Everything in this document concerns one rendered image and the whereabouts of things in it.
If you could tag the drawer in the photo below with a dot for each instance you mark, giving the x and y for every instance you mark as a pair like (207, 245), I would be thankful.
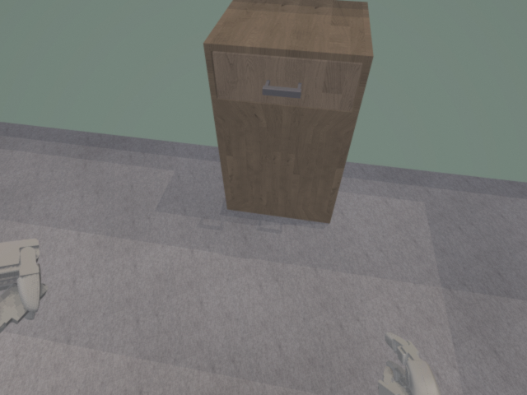
(325, 84)

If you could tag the left robot hand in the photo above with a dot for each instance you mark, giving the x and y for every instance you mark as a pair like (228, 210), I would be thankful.
(20, 278)

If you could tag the handle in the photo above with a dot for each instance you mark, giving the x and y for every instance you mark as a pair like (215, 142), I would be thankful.
(282, 91)

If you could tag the cabinet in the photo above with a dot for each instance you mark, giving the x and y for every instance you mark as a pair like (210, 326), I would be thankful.
(287, 160)

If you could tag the right robot hand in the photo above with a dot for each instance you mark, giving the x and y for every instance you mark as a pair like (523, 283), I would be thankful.
(417, 377)

